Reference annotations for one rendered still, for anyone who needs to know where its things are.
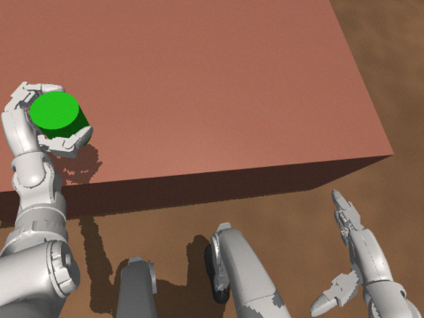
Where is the can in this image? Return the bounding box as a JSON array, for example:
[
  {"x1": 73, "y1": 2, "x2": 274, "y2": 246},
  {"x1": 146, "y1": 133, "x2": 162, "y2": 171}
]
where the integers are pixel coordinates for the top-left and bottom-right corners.
[{"x1": 30, "y1": 91, "x2": 91, "y2": 146}]

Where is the left robot arm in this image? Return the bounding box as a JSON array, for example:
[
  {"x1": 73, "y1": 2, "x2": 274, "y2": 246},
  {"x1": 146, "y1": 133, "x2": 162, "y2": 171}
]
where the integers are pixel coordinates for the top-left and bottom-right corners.
[{"x1": 0, "y1": 152, "x2": 80, "y2": 318}]

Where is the left robot hand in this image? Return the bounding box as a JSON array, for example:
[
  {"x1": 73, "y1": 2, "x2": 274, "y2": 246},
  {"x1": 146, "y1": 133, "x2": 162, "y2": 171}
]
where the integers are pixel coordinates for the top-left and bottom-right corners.
[{"x1": 1, "y1": 81, "x2": 93, "y2": 158}]

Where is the right robot foot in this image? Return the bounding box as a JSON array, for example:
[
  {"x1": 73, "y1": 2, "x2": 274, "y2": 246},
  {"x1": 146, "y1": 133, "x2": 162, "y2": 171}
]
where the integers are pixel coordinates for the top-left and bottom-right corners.
[{"x1": 204, "y1": 244, "x2": 230, "y2": 304}]

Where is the right robot arm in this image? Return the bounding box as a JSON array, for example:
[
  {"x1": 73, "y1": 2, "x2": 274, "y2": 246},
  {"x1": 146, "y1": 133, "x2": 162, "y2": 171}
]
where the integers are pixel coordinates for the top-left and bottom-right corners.
[{"x1": 362, "y1": 280, "x2": 422, "y2": 318}]

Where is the right robot hand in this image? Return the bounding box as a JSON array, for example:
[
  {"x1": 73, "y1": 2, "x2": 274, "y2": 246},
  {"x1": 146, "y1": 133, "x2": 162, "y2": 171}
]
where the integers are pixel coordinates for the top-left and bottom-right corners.
[{"x1": 310, "y1": 189, "x2": 394, "y2": 317}]

